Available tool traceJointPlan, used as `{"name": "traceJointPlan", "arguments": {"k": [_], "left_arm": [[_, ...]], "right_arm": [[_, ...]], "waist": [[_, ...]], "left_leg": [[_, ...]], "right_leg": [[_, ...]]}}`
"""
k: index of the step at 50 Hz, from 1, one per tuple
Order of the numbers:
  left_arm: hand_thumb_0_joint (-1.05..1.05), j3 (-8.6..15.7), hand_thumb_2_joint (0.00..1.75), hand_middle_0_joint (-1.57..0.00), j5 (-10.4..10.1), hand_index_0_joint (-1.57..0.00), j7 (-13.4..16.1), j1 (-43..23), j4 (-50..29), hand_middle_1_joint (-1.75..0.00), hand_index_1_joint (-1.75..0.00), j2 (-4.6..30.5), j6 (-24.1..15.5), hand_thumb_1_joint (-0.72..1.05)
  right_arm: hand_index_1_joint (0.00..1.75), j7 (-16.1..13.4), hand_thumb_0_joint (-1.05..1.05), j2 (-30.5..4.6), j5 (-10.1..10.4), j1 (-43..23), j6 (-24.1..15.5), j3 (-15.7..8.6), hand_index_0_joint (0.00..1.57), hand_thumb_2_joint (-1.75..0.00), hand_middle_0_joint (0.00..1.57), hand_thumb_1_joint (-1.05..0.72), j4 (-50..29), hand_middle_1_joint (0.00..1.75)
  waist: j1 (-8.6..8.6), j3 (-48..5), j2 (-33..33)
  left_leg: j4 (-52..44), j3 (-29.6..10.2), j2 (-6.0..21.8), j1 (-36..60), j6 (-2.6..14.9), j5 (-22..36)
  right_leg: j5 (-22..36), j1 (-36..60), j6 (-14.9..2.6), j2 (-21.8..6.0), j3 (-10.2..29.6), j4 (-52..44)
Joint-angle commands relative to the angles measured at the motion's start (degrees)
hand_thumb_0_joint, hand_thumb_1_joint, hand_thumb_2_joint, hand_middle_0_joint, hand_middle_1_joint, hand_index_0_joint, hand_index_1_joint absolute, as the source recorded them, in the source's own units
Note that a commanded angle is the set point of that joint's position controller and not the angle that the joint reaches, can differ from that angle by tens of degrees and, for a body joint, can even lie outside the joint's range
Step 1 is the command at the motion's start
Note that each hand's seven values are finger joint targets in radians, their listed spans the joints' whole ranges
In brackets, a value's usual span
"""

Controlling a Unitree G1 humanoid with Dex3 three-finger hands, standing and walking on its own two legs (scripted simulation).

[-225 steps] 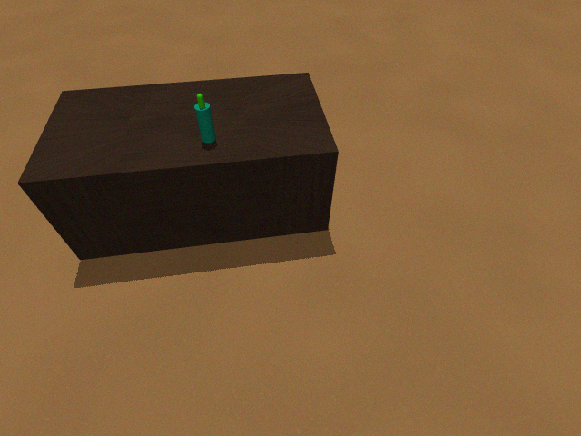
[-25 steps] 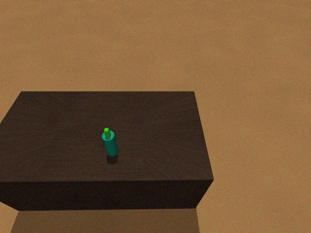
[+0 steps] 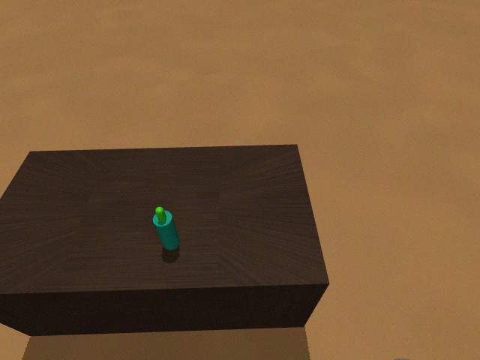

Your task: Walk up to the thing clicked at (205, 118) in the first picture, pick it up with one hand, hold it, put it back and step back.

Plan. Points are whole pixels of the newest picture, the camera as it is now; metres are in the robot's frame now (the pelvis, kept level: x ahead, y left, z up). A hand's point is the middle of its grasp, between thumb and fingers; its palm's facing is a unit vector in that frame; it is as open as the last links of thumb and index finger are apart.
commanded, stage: walk up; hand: left
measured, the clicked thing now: (165, 226) +0.50 +0.22 -0.24
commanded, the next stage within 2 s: stand in 0.68 s
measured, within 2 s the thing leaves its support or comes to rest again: neither
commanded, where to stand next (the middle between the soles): +0.04 +0.01 m, yaw +0 degrees
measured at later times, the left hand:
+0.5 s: hand out of the picture +0.08 +0.26 -0.16, palm faces -0.04 -0.93 -0.37, open 7.3 cm
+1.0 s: hand out of the picture +0.08 +0.25 -0.16, palm faces -0.04 -0.94 -0.33, open 7.3 cm
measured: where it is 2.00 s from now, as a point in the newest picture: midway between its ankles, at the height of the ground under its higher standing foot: outside the picture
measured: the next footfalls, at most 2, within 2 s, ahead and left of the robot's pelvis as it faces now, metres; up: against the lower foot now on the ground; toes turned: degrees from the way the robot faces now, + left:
none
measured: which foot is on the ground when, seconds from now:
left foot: down 0.00-1.00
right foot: down 0.00-1.00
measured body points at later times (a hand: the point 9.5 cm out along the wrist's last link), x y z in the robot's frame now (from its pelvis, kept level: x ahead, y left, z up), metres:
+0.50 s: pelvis +0.00 +0.00 +0.00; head +0.01 +0.00 +0.45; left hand +0.08 +0.31 -0.13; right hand +0.08 -0.30 -0.13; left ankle +0.05 +0.11 -0.74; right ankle -0.05 -0.14 -0.74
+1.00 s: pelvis +0.01 +0.00 +0.00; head +0.02 +0.00 +0.45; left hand +0.08 +0.29 -0.13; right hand +0.09 -0.30 -0.13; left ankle +0.05 +0.11 -0.74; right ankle -0.05 -0.14 -0.74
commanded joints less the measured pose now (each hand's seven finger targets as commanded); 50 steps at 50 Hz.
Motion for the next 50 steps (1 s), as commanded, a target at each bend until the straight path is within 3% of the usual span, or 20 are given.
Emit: {"name": "traceJointPlan", "arguments": {"k": [1, 16, 22, 26, 31, 33, 34, 36, 44, 50], "left_arm": [[0.0, 2.7, 0.9, -0.2, 0.12, -0.2, 0.67, -2.15, -3.06, -0.3, -0.3, 12.83, -0.87, 0.9], [0.0, 2.9, 0.9, -0.2, 0.38, -0.2, 0.47, -1.72, -2.8, -0.3, -0.3, 12.28, -0.55, 0.9], [0.0, 2.95, 0.9, -0.2, 0.37, -0.2, 0.5, -1.09, -2.74, -0.3, -0.3, 12.34, -0.45, 0.9], [0.0, 2.76, 0.9, -0.2, 0.31, -0.2, 0.45, -1.08, -2.84, -0.3, -0.3, 11.98, -0.4, 0.9], [0.0, 2.96, 0.9, -0.2, 0.53, -0.2, 0.47, -0.88, -3.08, -0.3, -0.3, 12.5, -0.49, 0.9], [0.0, 2.96, 0.9, -0.2, 0.5, -0.2, 0.43, -0.94, -3.22, -0.3, -0.3, 12.27, -0.45, 0.9], [0.0, 2.54, 0.9, -0.2, -0.2, -0.2, 0.18, -0.14, -3.02, -0.3, -0.3, 11.04, -0.07, 0.9], [0.0, 2.39, 0.9, -0.2, -0.34, -0.2, 0.0, 0.24, -3.23, -0.3, -0.3, 10.57, 0.06, 0.9], [0.0, 2.71, 0.9, -0.2, -0.25, -0.2, -0.29, 0.74, -3.54, -0.3, -0.3, 11.41, 0.12, 0.9], [0.0, 2.72, 0.9, -0.2, -0.2, -0.2, -0.29, 0.97, -3.88, -0.3, -0.3, 11.44, 0.07, 0.9]], "right_arm": [[0.3, -0.93, 0.0, -11.91, 0.19, -3.2, -1.42, -2.02, 0.2, -0.9, 0.2, -0.9, -3.28, 0.3], [0.3, -1.0, 0.0, -12.28, 0.24, -2.27, -1.53, -1.9, 0.2, -0.9, 0.2, -0.9, -2.92, 0.3], [0.3, -1.15, 0.0, -12.23, 0.19, -2.14, -1.56, -2.01, 0.2, -0.9, 0.2, -0.9, -2.78, 0.3], [0.3, -1.12, 0.0, -12.24, 0.21, -2.61, -1.48, -1.93, 0.2, -0.9, 0.2, -0.9, -3.21, 0.3], [0.3, -1.07, 0.0, -12.39, 0.16, -2.09, -1.45, -1.98, 0.2, -0.9, 0.2, -0.9, -3.26, 0.3], [0.3, -1.12, 0.0, -12.25, 0.15, -1.94, -1.52, -1.95, 0.2, -0.9, 0.2, -0.9, -3.16, 0.3], [0.3, -1.4, 0.0, -11.74, 0.73, -2.59, -2.19, -1.35, 0.2, -0.9, 0.2, -0.9, -2.97, 0.3], [0.3, -1.52, 0.0, -12.39, 0.72, -2.69, -2.67, -1.41, 0.2, -0.9, 0.2, -0.9, -2.78, 0.3], [0.3, -1.77, 0.0, -11.94, 0.64, -2.08, -2.88, -0.84, 0.2, -0.9, 0.2, -0.9, -2.22, 0.3], [0.3, -1.87, 0.0, -11.55, 0.73, -2.13, -3.2, -0.59, 0.2, -0.9, 0.2, -0.9, -2.06, 0.3]], "waist": [[-0.07, -4.93, -1.32], [-0.05, -4.65, -0.24], [0.09, -5.42, 0.14], [0.02, -3.66, 0.28], [-0.16, -4.91, -0.47], [-0.2, -5.21, 0.05], [-0.25, -4.98, -2.64], [-0.11, -5.39, -1.96], [-0.34, -4.83, -0.26], [-0.32, -5.04, -1.22]], "left_leg": [[-2.69, -6.17, 6.41, 7.84, 0.83, 7.25], [-4.43, -7.06, 6.83, 6.81, 1.15, 3.87], [-3.83, -6.68, 6.88, 8.12, 1.15, 6.41], [-5.09, -7.56, 6.83, 6.57, 1.01, 2.81], [-4.42, -7.02, 6.51, 7.03, 1.07, 3.04], [-4.75, -7.21, 6.61, 7.04, 0.93, 3.5], [-5.2, -8.18, 7.7, 8.82, 0.59, 7.54], [-4.21, -7.88, 8.04, 10.19, 0.53, 10.91], [-5.27, -7.24, 7.32, 8.95, -0.01, 7.85], [-4.17, -6.59, 7.59, 9.66, -0.04, 12.48]], "right_leg": [[9.23, -5.84, -2.5, -6.22, 3.58, -3.86], [7.02, -4.86, -2.65, -5.45, 3.31, -4.31], [8.67, -4.96, -2.62, -5.72, 3.16, -3.6], [6.31, -5.77, -2.73, -5.23, 3.08, -4.13], [7.27, -4.75, -2.83, -5.69, 3.39, -4.45], [7.26, -4.48, -2.8, -5.65, 3.19, -4.07], [7.63, -5.97, -2.53, -6.05, 3.53, -4.29], [8.01, -6.15, -2.43, -6.12, 3.74, -4.6], [7.29, -4.52, -2.46, -6.33, 4.15, -5.4], [10.58, -4.32, -2.41, -6.6, 4.26, -5.57]]}}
